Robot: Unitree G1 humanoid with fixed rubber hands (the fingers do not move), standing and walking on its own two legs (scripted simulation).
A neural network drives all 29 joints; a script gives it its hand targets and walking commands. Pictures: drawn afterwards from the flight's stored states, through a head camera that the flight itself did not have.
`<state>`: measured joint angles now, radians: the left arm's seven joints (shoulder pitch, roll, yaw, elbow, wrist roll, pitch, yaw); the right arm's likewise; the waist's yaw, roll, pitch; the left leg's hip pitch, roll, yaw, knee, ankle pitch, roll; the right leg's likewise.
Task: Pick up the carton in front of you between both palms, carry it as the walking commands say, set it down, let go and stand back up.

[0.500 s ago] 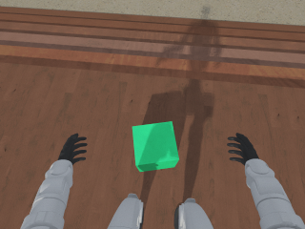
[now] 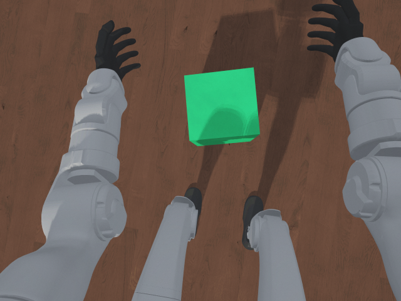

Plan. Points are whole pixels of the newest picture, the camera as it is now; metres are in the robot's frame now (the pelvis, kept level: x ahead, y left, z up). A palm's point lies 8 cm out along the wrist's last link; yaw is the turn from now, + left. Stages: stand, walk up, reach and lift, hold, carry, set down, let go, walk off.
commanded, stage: reach and lift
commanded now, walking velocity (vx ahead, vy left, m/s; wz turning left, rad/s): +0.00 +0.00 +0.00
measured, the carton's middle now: (221, 112) +0.52 +0.05 -0.52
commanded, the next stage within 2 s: none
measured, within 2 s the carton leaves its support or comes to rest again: leaves its support in 1.78 s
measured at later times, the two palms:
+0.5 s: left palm (146, 102) +0.48 +0.25 -0.29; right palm (296, 89) +0.56 -0.13 -0.30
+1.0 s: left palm (166, 113) +0.49 +0.23 -0.46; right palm (279, 104) +0.56 -0.13 -0.46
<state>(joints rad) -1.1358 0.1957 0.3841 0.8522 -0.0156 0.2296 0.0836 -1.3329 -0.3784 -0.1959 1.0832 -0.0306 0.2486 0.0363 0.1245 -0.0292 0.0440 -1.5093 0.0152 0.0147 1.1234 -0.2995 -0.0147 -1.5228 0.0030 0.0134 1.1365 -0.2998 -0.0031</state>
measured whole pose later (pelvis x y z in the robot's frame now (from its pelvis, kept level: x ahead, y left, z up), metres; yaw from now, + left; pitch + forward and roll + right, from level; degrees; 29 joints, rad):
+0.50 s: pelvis +0.02 +0.00 -0.14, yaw +3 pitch +53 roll +3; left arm -1.08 0.21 0.36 0.87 -0.10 0.05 0.08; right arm -1.24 -0.32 -0.14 0.98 0.02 0.10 -0.08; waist 0.09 -0.02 -0.05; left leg -2.09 -0.01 0.00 1.66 -0.50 -0.03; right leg -2.11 0.01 0.04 1.69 -0.52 0.01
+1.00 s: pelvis -0.03 +0.00 -0.27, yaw +2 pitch +37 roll +2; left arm -1.46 0.31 0.19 1.13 -0.25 0.04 0.14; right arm -1.62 -0.46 0.06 1.23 0.23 0.08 -0.08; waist 0.10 0.02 0.43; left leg -2.26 -0.01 0.01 2.16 -0.54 -0.03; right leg -2.27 0.03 0.05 2.18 -0.55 0.02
